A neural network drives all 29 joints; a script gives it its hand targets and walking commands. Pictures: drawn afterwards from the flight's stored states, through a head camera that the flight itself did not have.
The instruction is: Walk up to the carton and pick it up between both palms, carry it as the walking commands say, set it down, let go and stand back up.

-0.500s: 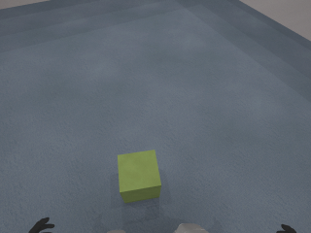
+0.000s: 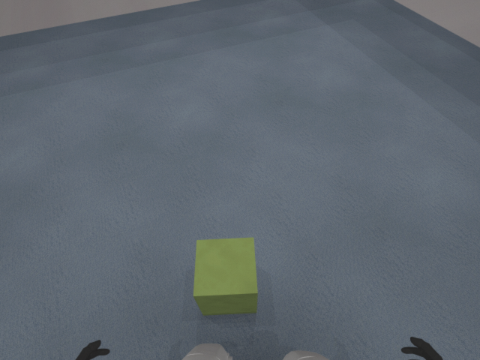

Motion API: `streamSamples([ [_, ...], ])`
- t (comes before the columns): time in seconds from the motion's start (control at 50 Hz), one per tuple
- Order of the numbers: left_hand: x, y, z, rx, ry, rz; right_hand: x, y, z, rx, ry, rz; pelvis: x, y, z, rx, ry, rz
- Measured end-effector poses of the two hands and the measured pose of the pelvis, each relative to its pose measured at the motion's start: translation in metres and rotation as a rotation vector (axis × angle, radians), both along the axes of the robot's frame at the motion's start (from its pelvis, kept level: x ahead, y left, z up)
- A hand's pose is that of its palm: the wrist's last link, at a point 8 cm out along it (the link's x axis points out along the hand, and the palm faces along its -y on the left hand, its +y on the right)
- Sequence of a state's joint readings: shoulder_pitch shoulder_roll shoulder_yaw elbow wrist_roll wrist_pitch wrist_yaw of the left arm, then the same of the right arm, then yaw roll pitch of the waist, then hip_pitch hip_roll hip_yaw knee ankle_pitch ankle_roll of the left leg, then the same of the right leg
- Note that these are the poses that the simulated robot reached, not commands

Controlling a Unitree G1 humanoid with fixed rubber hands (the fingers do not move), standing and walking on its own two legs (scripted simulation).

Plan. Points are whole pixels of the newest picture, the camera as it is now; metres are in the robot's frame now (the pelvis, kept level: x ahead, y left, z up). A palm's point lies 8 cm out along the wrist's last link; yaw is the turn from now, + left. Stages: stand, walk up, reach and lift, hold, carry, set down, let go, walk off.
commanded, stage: walk up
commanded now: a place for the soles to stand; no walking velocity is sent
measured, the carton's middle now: (227, 277) +0.46 +0.09 -0.62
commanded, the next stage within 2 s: reach and lift in 1.32 s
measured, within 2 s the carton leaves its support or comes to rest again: neither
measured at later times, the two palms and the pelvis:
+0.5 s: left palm out of the picture +0.06 +0.37 -0.11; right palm out of the picture +0.09 -0.25 -0.09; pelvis -0.01 +0.05 +0.00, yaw +3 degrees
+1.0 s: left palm out of the picture +0.06 +0.36 -0.08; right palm out of the picture +0.11 -0.24 -0.09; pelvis +0.00 +0.05 +0.02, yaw +4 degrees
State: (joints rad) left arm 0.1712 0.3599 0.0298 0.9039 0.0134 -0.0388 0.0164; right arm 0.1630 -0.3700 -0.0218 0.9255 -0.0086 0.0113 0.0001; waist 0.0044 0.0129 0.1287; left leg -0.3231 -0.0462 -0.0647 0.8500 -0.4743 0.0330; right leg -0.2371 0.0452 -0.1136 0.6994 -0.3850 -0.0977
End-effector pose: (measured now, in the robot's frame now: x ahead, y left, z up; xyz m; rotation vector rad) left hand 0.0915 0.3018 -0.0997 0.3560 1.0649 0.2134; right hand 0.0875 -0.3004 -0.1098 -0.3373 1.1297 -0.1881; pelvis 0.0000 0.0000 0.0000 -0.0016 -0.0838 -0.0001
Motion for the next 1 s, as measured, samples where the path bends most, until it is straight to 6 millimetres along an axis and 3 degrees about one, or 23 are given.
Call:
streamSamples([
  [0.16,-0.032,0.035,0.025,0.094,-0.010,0.083,0.030,0.009,-0.011,0.013,-0.008,0.090,-0.006,0.013,0.000,-0.002,0.003,0.065],
  [0.3,-0.054,0.058,0.020,0.072,0.057,0.112,0.030,0.036,-0.012,0.013,-0.012,0.110,-0.010,0.032,0.000,0.027,0.007,0.057],
  [0.46,-0.042,0.065,-0.002,-0.013,0.046,0.077,0.012,0.050,0.011,-0.044,-0.015,0.085,-0.011,0.049,0.003,0.007,0.005,0.060],
  [0.56,-0.022,0.064,-0.011,-0.058,0.001,0.067,-0.004,0.041,0.026,-0.102,-0.018,0.066,-0.013,0.054,0.003,-0.011,-0.003,0.056],
  [0.64,-0.017,0.059,-0.011,-0.089,-0.008,0.054,-0.009,0.038,0.037,-0.109,-0.024,0.035,-0.013,0.053,0.008,-0.023,-0.002,0.054],
  [0.78,-0.025,0.061,-0.003,-0.083,0.030,0.071,-0.001,0.042,0.040,-0.091,-0.017,0.056,-0.009,0.053,0.017,-0.022,0.017,0.059],
  [1.0,-0.027,0.063,0.017,-0.041,0.056,0.100,0.019,0.061,0.024,-0.007,-0.026,0.079,-0.004,0.052,0.023,-0.011,0.017,0.060],
])
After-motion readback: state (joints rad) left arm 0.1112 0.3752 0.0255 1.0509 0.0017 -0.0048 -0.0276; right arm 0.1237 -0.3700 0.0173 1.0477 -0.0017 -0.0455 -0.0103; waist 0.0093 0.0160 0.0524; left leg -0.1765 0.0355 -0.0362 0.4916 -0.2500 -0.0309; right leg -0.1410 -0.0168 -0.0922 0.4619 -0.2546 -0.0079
